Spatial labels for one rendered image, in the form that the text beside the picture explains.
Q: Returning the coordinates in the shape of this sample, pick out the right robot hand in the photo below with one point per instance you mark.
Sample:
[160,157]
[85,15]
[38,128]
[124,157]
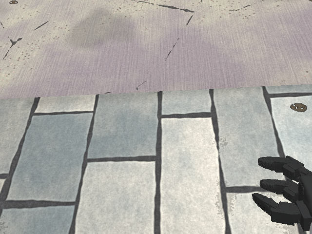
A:
[300,195]

